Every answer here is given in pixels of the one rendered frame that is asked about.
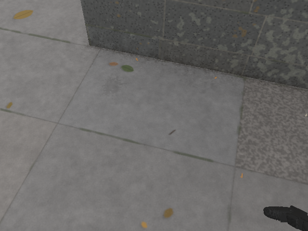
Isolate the right robot hand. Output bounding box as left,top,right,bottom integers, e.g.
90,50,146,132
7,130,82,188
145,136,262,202
263,205,308,231

